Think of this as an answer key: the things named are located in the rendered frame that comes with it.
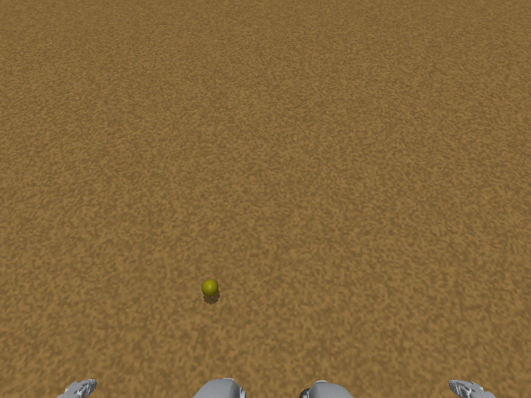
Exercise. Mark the left robot hand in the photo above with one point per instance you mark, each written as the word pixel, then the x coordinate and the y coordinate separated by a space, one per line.
pixel 79 390

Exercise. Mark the right robot hand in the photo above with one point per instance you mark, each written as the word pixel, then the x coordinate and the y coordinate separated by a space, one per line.
pixel 466 389

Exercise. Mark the ball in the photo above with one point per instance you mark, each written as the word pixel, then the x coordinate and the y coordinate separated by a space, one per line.
pixel 210 287

